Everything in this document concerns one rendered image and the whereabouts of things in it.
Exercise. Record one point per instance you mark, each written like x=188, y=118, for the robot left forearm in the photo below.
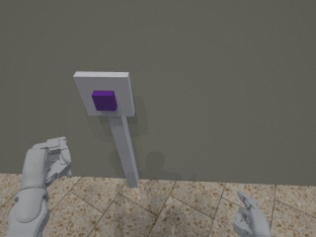
x=29, y=216

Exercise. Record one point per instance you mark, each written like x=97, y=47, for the right robot hand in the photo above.
x=256, y=220

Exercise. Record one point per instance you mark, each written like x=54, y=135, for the left robot hand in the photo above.
x=37, y=163

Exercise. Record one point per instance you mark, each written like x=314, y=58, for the panel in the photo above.
x=89, y=81

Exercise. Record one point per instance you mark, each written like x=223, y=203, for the button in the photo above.
x=105, y=100

